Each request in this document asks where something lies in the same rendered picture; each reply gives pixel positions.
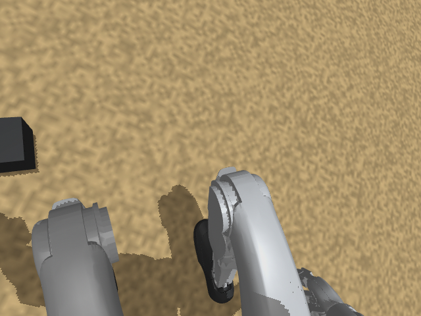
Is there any carton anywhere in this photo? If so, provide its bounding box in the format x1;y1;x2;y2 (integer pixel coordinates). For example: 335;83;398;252
0;117;36;173

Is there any right robot arm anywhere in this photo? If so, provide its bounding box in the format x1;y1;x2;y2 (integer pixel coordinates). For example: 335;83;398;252
326;303;364;316

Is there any right robot foot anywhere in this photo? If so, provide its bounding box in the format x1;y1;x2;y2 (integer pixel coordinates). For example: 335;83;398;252
193;219;234;303

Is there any right robot hand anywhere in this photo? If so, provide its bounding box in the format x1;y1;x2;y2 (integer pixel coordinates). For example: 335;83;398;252
297;267;343;316

